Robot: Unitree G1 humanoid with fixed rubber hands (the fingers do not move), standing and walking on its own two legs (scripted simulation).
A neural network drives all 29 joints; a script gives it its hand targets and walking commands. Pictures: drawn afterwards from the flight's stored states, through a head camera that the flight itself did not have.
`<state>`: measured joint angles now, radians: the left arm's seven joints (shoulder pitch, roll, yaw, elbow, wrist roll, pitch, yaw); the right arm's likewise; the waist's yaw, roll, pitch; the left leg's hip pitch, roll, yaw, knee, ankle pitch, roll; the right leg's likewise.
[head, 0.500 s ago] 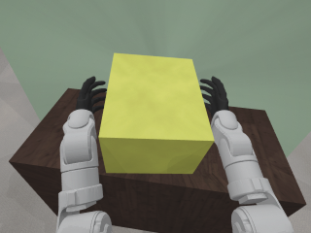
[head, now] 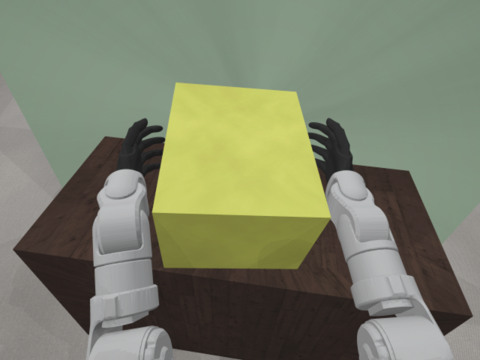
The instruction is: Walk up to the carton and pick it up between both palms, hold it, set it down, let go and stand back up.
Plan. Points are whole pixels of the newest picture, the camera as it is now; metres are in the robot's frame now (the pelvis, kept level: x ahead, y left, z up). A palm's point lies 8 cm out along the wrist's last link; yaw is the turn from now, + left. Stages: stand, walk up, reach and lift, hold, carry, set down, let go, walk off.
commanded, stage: hold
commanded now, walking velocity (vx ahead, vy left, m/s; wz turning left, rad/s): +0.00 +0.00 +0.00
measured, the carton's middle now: (235, 173) +0.40 +0.02 +0.12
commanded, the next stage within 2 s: set down in 0.46 s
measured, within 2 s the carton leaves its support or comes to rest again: neither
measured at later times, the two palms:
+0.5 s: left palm (132, 171) +0.35 +0.17 +0.18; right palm (337, 168) +0.36 -0.14 +0.17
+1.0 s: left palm (141, 169) +0.38 +0.17 +0.15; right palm (330, 173) +0.38 -0.15 +0.14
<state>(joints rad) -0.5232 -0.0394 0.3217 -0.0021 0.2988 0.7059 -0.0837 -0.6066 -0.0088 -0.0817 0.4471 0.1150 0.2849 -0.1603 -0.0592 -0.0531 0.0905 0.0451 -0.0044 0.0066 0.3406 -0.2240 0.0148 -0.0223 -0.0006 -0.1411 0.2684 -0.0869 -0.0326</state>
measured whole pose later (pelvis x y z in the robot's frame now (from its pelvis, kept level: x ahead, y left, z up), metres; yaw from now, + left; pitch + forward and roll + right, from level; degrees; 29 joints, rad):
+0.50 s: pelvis +0.00 +0.00 +0.00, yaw +0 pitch -9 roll -1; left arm -0.52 -0.04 0.32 0.00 0.30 0.70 -0.08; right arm -0.61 -0.01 -0.08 0.45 0.11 0.28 -0.16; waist -0.06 -0.06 0.09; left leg 0.04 0.00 0.01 0.34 -0.22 0.01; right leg -0.02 0.00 -0.14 0.27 -0.09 -0.03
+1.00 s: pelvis +0.02 +0.00 +0.00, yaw +1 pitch -8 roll -1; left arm -0.48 -0.05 0.31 0.13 0.28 0.45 -0.08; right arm -0.53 0.03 -0.14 0.52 0.02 0.04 -0.14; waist -0.06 -0.04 0.10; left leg 0.06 0.00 -0.02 0.32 -0.24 0.01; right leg 0.00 0.01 -0.16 0.23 -0.11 -0.03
